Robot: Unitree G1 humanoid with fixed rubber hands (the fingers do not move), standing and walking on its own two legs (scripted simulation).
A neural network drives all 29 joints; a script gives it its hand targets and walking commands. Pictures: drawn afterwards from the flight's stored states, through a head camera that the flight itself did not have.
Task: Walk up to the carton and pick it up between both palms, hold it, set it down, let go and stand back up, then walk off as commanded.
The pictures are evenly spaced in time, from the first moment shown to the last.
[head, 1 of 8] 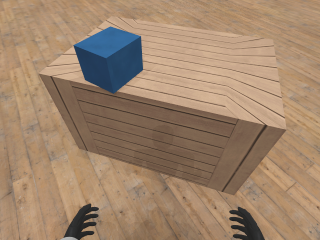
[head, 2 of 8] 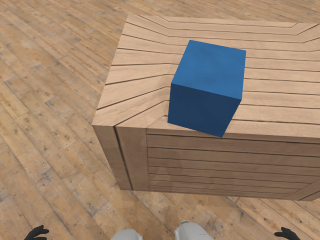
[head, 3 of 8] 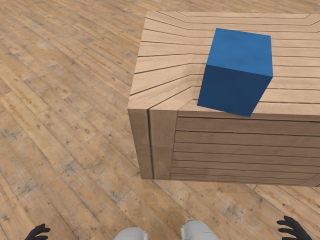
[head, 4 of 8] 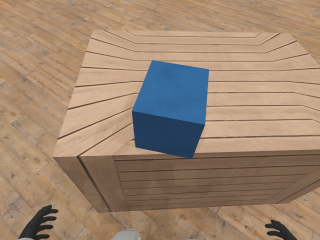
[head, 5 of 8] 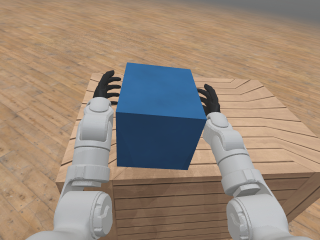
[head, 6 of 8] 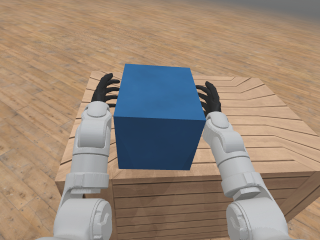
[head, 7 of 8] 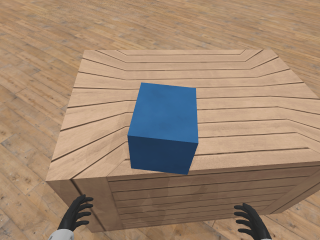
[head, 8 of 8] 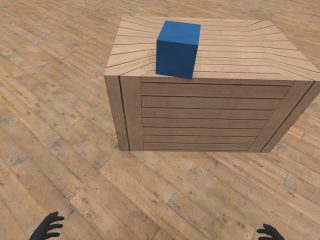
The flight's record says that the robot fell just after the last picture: no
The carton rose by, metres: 0.19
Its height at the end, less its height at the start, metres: +0.00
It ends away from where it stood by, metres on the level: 0.00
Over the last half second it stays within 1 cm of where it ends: yes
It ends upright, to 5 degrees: yes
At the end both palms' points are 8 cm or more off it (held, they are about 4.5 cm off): yes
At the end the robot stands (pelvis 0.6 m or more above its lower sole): yes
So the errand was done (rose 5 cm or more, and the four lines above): yes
